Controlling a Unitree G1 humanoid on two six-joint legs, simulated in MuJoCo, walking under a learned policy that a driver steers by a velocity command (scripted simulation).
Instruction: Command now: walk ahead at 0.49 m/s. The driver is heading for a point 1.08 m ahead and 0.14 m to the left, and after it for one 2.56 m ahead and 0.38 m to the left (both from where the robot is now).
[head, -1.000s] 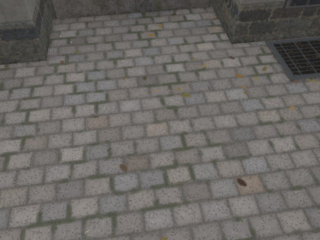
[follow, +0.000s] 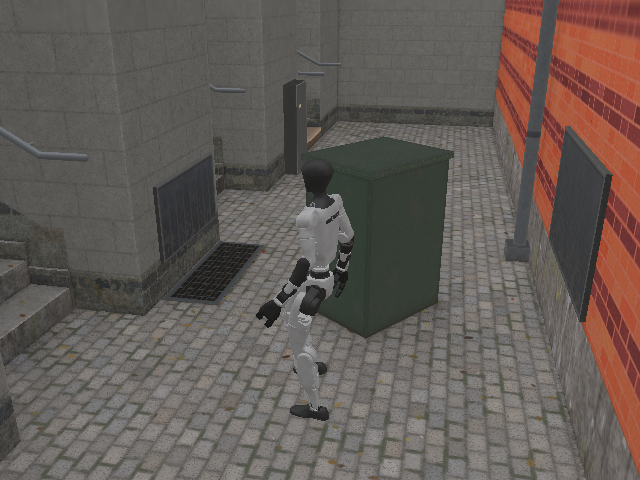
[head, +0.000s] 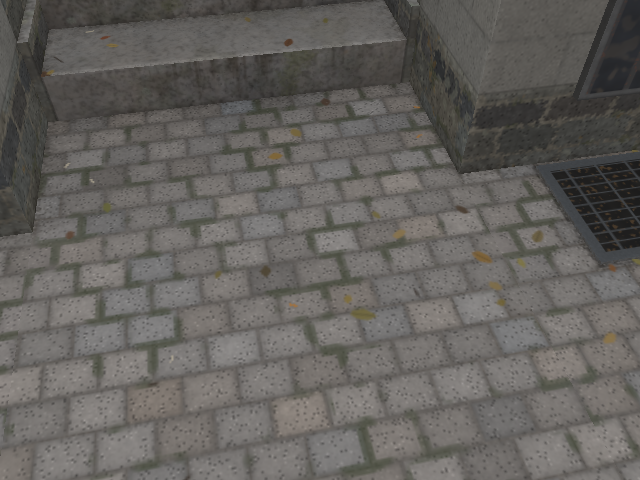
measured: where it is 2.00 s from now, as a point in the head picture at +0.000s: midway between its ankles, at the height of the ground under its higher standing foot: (318, 274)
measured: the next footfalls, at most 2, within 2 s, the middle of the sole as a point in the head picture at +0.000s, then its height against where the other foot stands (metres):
right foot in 0.28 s outside the picture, level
left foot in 0.84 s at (277, 422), level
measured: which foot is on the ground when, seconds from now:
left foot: down 0.00-0.28, up 0.30-0.82, down 0.84-1.00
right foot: up 0.00-0.26, down 0.28-0.86, up 0.88-1.00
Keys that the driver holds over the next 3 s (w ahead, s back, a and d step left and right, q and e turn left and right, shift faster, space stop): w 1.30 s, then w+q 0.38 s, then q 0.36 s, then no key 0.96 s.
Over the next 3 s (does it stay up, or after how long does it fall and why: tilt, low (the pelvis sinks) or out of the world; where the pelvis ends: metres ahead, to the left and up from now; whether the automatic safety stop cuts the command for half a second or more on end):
stays up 1.18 0.01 -0.01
